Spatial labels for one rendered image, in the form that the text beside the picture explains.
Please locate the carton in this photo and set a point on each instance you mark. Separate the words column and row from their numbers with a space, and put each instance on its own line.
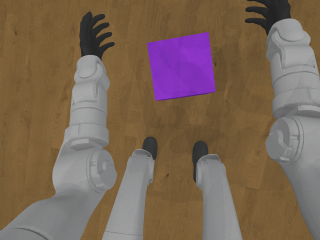
column 181, row 67

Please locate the robot left forearm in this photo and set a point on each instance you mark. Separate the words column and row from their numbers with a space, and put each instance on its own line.
column 88, row 112

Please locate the right robot upper arm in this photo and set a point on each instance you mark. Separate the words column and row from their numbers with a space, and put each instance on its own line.
column 294, row 142

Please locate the left robot upper arm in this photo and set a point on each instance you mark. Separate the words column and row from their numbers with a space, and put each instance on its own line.
column 80, row 178

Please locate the robot right forearm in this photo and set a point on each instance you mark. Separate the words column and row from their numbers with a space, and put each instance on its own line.
column 294, row 73

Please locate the robot left shin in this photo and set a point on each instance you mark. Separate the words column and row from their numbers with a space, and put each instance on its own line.
column 140, row 151

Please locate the left robot hand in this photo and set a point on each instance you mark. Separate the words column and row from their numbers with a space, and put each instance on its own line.
column 89, row 44

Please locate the right robot thigh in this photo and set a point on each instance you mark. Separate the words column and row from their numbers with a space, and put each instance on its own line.
column 220, row 220

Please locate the right robot hand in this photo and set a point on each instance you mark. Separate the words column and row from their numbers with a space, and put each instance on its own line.
column 274, row 11

